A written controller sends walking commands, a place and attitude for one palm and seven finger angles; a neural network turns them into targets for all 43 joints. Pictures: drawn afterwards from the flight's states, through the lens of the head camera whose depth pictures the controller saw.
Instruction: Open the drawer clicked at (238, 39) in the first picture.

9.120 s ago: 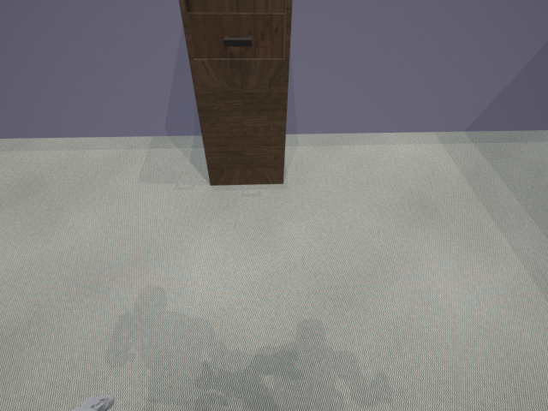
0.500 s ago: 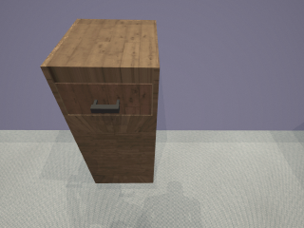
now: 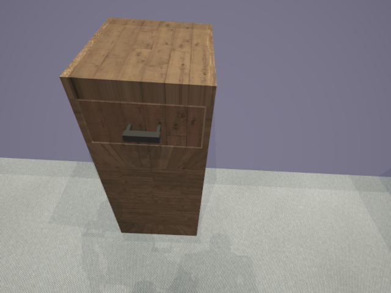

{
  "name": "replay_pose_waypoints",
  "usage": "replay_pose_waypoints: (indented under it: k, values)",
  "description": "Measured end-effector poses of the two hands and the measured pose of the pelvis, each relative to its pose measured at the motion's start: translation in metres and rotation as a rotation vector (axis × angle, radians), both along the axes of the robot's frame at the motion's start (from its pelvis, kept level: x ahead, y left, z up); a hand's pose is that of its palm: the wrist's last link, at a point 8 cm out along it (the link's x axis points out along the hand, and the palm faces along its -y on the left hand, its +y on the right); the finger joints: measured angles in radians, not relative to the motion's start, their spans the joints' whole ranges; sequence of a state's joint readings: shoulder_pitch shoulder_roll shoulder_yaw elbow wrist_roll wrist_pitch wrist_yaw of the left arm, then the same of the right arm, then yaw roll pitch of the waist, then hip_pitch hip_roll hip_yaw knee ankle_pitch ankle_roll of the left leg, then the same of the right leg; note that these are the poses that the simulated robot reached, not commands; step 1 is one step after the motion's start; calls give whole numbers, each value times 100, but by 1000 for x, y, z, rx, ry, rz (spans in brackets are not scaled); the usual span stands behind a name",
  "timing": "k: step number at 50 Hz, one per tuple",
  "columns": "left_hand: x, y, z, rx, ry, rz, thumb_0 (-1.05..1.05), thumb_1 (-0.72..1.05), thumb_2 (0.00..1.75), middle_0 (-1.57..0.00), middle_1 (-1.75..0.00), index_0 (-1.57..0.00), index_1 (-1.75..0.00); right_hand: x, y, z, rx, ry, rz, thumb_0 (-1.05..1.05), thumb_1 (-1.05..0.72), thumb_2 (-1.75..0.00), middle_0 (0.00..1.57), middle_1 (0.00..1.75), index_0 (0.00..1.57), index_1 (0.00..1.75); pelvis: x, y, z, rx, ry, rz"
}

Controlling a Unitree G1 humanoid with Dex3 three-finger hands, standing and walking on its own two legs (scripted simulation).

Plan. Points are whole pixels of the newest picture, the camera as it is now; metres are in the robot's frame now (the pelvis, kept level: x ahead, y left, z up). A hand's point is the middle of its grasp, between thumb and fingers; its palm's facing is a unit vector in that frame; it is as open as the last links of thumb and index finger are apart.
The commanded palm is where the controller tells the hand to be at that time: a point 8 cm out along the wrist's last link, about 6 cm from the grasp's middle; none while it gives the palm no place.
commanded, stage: look again from close up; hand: left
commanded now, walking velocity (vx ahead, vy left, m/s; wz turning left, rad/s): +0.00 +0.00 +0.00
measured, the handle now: (143, 132) +0.54 +0.18 +0.00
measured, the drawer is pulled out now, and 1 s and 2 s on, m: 0.00 0.00 0.00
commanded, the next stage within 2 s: raise the hand with hooked fingers in 0.12 s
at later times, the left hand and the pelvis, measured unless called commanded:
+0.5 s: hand (104, 252) +0.20 +0.19 -0.01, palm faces +0.09 -0.47 -0.88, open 7.9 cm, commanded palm +0.13 +0.22 -0.02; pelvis -0.03 +0.02 -0.02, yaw +1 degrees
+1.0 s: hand (104, 228) +0.25 +0.20 +0.00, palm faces +0.03 -0.21 -0.98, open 10.7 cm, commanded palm +0.21 +0.22 +0.06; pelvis +0.03 -0.01 -0.02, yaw -1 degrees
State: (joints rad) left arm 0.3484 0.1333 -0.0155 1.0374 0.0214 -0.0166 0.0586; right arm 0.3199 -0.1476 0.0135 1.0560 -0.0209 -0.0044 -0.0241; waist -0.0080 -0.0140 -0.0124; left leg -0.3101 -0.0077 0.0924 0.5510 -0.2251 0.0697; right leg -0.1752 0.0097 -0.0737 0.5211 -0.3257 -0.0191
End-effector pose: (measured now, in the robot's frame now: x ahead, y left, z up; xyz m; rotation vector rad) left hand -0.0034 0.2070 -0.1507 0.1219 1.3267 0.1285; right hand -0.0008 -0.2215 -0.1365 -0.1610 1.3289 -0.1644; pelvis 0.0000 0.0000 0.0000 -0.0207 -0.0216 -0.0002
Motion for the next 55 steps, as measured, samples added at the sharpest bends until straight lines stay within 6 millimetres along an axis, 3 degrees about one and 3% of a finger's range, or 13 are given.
replay_pose_waypoints:
  k: [6,12,13,18,21,24,26,29,34,38,43,49,55]
  values:
    - [6,9,1,0,-10,-8,1,92,90,-20,-30,-20,-30,12,-2,7,-22,-29,7,1,-93,-90,19,30,20,30,0,3,2,1,0,-4]
    - [-2,13,0,-5,11,-14,1,91,90,-20,-30,-20,-30,13,1,10,-30,-28,11,1,-92,-90,20,30,20,30,-1,9,4,-7,-1,-8]
    - [6,15,7,13,-14,-58,1,91,90,-20,-30,-20,-30,16,1,12,-32,-57,7,1,-92,-90,20,30,20,30,-3,10,3,-9,1,-11]
    - [96,48,106,360,-527,-220,4,91,88,-21,-32,-21,-32,59,-1,23,-42,-411,29,1,-92,-90,20,30,20,30,-13,15,-3,27,21,-4]
    - [146,40,163,610,-799,-406,3,87,87,-20,-35,-20,-35,94,0,23,-20,-586,77,1,-91,-90,20,30,20,30,-23,17,-13,39,35,31]
    - [175,15,192,832,-962,-577,2,80,84,-20,-38,-20,-38,126,0,25,-1,-679,122,1,-91,-90,20,30,20,30,-28,18,-21,33,54,34]
    - [179,-3,189,904,-997,-672,2,76,83,-20,-40,-20,-41,144,1,31,13,-700,125,1,-91,-90,20,30,20,30,-29,17,-24,42,65,6]
    - [170,-24,163,916,-959,-797,1,69,80,-21,-44,-21,-45,164,0,42,18,-692,145,1,-91,-90,20,30,20,30,-27,11,-28,51,77,-30]
    - [144,-20,130,969,-852,-905,0,56,75,-23,-52,-24,-52,195,-1,54,-24,-631,227,1,-90,-90,20,30,20,30,-22,-2,-32,41,95,-33]
    - [148,9,150,1143,-861,-899,0,45,71,-25,-58,-26,-59,220,2,52,-38,-623,283,1,-90,-90,20,30,20,30,-13,-7,-37,21,108,-14]
    - [184,31,194,1283,-911,-820,0,33,66,-26,-66,-27,-66,242,13,42,18,-633,291,1,-90,-90,20,30,20,30,0,-7,-38,7,108,12]
    - [224,10,202,1111,-886,-817,0,20,60,-26,-74,-27,-75,238,21,38,87,-561,235,1,-90,-90,20,30,20,30,23,-7,-23,29,117,-8]
    - [242,-1,207,1096,-920,-965,0,6,54,-28,-83,-28,-84,230,7,32,54,-465,229,1,-90,-90,20,30,20,30,40,-10,-17,33,126,-27]
